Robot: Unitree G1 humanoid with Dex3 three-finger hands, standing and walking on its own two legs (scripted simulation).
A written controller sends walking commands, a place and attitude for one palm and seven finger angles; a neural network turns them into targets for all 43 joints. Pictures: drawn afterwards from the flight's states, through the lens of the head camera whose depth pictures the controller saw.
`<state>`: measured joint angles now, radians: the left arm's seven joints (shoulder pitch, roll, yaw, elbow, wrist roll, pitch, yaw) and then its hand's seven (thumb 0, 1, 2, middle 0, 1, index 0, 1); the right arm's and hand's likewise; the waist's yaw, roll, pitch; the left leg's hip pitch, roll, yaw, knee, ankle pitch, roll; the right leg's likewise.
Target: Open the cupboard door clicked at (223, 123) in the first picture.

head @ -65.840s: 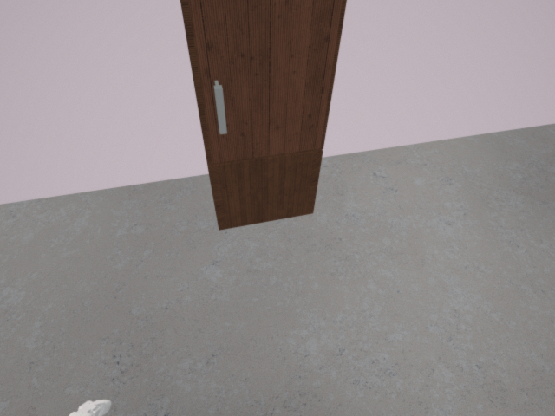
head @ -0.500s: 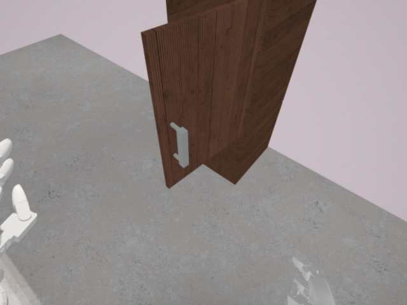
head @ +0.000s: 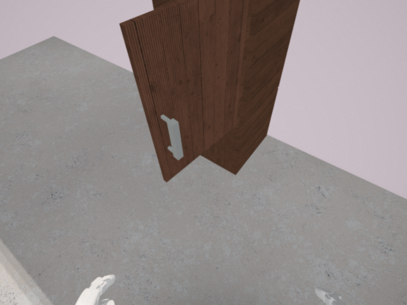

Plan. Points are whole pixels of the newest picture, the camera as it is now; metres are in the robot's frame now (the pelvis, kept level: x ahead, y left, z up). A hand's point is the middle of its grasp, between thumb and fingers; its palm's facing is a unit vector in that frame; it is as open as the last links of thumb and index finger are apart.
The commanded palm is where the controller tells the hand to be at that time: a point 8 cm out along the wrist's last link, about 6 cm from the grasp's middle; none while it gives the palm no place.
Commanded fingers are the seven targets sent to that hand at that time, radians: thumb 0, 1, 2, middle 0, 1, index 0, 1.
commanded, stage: let the arm hang, fingers relaxed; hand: left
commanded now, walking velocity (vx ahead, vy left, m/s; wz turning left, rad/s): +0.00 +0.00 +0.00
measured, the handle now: (171, 137) +0.60 +0.13 -0.10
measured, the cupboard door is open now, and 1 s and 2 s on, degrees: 83 83 83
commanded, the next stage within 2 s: look to check the result in 0.86 s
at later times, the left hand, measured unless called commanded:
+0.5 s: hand out of the picture +0.01 +0.19 -0.15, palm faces +0.04 -0.96 -0.28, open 7.4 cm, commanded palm none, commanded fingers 0.00 0.90 0.90 -0.20 -0.30 -0.20 -0.30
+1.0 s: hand out of the picture +0.04 +0.16 -0.16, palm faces +0.05 -0.98 -0.21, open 7.4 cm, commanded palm none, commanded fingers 0.00 0.90 0.90 -0.20 -0.30 -0.20 -0.30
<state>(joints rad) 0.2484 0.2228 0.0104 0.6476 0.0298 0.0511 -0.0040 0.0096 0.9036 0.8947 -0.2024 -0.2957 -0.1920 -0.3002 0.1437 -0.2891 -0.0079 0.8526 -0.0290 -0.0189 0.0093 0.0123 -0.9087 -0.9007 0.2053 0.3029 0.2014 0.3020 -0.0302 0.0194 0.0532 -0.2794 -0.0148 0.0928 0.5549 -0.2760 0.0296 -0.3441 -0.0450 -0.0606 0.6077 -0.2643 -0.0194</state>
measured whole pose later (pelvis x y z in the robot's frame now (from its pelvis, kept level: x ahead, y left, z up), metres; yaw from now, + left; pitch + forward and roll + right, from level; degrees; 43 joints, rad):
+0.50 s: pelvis +0.01 -0.02 +0.01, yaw +1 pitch -2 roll +0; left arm 0.26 0.19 0.02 1.13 0.01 0.01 0.03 0.00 0.91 0.89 -0.20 -0.30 -0.19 -0.30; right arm 0.30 -0.17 0.00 1.11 -0.03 0.02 -0.02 0.01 -0.91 -0.90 0.20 0.30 0.20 0.30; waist 0.00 0.05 0.05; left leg -0.17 0.02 0.06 0.42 -0.22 0.00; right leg -0.21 0.00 -0.09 0.43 -0.19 -0.04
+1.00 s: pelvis +0.03 -0.01 +0.02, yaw +1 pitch -1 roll +0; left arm 0.24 0.15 0.01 1.15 0.00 -0.01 0.03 0.00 0.91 0.89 -0.21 -0.30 -0.20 -0.30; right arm 0.27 -0.16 0.00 1.14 -0.02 -0.01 -0.03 0.01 -0.91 -0.90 0.20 0.30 0.20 0.30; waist 0.00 0.01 0.05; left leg -0.12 0.01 0.06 0.38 -0.24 0.00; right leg -0.17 0.00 -0.09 0.40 -0.21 -0.03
